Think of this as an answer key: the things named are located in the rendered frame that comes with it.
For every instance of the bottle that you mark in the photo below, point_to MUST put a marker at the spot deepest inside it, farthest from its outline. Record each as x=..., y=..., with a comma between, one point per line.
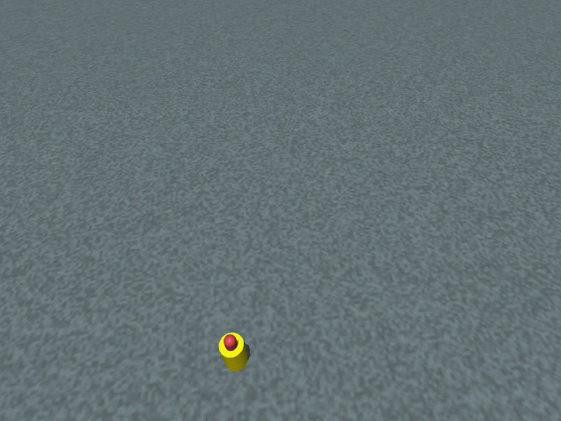
x=232, y=349

